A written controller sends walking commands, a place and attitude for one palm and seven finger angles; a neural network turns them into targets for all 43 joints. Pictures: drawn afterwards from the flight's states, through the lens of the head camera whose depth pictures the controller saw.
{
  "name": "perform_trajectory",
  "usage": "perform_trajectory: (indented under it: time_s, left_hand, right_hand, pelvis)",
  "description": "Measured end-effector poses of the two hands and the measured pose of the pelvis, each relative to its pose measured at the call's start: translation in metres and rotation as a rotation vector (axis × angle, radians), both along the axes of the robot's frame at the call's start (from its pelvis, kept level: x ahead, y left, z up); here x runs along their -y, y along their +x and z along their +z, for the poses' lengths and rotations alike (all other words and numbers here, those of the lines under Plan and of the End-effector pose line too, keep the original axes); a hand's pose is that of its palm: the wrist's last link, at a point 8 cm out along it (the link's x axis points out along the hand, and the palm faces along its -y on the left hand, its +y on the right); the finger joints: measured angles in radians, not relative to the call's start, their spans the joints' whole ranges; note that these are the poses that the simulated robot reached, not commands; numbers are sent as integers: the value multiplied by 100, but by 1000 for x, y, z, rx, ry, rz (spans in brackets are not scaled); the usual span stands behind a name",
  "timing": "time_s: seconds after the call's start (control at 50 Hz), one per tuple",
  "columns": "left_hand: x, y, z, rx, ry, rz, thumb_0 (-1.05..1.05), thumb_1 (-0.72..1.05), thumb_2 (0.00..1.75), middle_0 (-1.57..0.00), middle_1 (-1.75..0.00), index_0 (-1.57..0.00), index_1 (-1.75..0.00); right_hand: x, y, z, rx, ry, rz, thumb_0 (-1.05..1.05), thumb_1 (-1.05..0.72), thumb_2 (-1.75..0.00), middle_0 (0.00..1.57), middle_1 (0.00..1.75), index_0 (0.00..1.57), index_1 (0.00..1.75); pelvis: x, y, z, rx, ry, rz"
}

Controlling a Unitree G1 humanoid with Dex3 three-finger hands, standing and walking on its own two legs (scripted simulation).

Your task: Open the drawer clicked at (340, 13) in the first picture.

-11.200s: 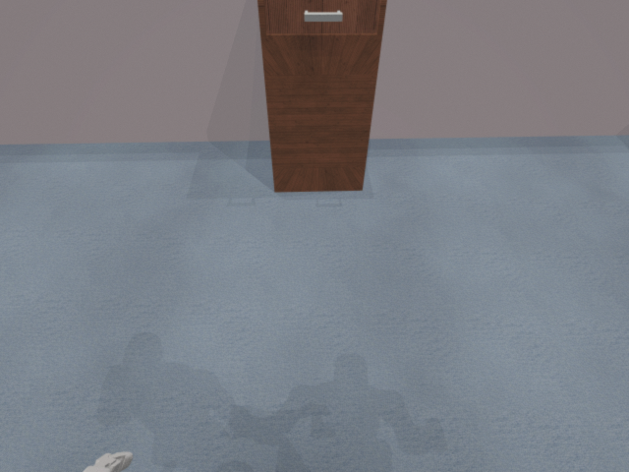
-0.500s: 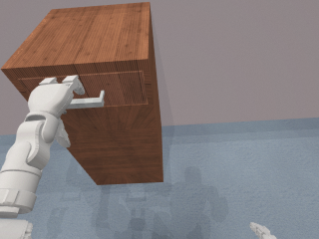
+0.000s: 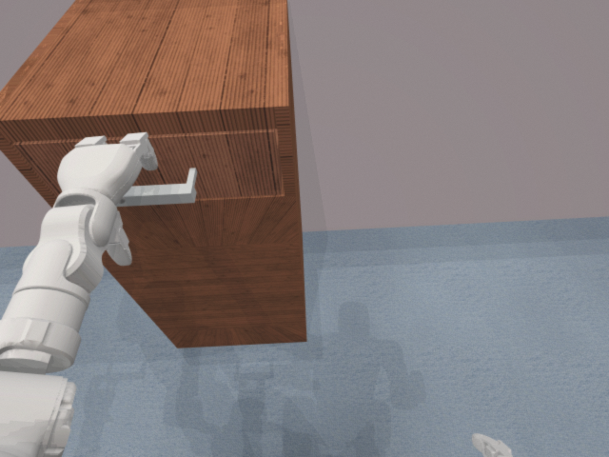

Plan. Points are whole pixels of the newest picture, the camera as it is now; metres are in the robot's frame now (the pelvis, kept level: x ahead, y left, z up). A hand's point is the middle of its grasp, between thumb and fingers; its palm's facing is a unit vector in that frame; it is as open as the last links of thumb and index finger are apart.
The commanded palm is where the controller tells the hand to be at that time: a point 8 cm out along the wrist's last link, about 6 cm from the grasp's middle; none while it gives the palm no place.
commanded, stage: move the hooked fingers above the handle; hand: left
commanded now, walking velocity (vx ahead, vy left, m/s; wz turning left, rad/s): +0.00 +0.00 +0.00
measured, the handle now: (155, 185) +0.49 +0.28 +0.05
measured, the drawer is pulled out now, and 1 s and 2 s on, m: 0.00 0.00 0.00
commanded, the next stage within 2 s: none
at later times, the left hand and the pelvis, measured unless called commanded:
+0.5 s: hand (133, 191) +0.44 +0.28 +0.09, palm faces -0.09 -0.01 -1.00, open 13.7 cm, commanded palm +0.42 +0.28 +0.16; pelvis +0.00 -0.02 -0.01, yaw -2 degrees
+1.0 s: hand (137, 186) +0.44 +0.28 +0.10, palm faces -0.08 -0.01 -1.00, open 13.8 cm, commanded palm +0.43 +0.28 +0.16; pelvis -0.01 -0.01 -0.01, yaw -1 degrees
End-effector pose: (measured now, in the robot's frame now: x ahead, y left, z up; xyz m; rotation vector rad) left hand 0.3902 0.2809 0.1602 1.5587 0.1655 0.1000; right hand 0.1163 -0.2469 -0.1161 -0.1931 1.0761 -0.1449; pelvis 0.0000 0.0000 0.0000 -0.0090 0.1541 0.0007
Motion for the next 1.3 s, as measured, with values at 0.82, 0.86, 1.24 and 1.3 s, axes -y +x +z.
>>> perform_trajectory:
  time_s: [0.82,0.86,1.24,1.3]
  left_hand:
    - [4,25,-1,9,11,-20,0,-49,30,-31,-120,-32,-120]
    - [1,28,-4,-16,14,-2,0,-49,30,-31,-120,-32,-120]
    - [0,31,-2,42,0,-54,0,-49,30,-34,-122,-33,-121]
    - [-6,25,0,46,3,-23,0,-49,30,-33,-121,-33,-121]
  right_hand:
    - [43,-52,-6,-84,-75,-117,1,-91,-90,20,30,20,30]
    - [40,-53,-5,-81,-72,-118,1,-91,-90,20,30,20,30]
    - [23,-70,-12,-143,-38,-143,1,-91,-90,20,30,20,30]
    - [21,-64,-12,-132,-27,-134,1,-91,-90,20,30,20,30]
  pelvis:
    - [16,-9,-7,-51,-2,-14]
    - [16,-10,-7,-54,-1,-16]
    - [4,0,-7,-64,-6,-34]
    - [3,1,-6,-56,-6,-32]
